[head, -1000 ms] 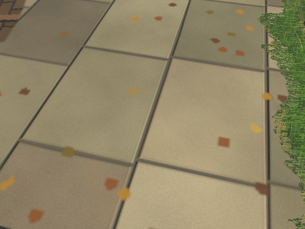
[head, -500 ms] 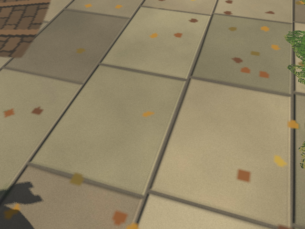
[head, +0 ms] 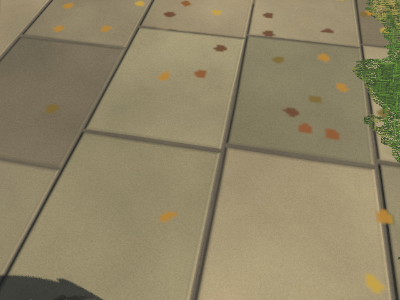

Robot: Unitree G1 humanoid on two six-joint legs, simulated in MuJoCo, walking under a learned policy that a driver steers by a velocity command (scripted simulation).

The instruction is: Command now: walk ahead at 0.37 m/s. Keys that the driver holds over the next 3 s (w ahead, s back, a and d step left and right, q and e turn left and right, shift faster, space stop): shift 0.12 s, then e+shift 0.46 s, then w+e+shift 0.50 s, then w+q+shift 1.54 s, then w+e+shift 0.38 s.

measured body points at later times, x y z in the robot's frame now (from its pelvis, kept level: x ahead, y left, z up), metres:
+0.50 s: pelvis +0.17 -0.01 -0.01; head +0.21 -0.02 +0.44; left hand +0.35 +0.25 -0.11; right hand +0.28 -0.30 -0.12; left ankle +0.27 +0.14 -0.72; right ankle +0.28 -0.10 -0.74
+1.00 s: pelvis +0.25 -0.04 +0.00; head +0.23 -0.03 +0.45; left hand +0.56 +0.04 -0.07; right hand +0.10 -0.29 -0.11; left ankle +0.27 +0.12 -0.74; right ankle +0.20 -0.23 -0.64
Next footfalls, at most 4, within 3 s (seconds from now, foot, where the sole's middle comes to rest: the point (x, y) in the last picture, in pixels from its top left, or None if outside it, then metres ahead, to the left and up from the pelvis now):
0.14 right None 0.32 -0.10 -0.78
0.58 left None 0.31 0.10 -0.78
1.20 right None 0.26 -0.37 -0.78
1.68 left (362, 247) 0.63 -0.59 -0.78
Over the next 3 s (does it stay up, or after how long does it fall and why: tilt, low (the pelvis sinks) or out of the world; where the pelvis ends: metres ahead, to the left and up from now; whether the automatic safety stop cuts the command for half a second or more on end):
stays up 1.53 -0.63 -0.05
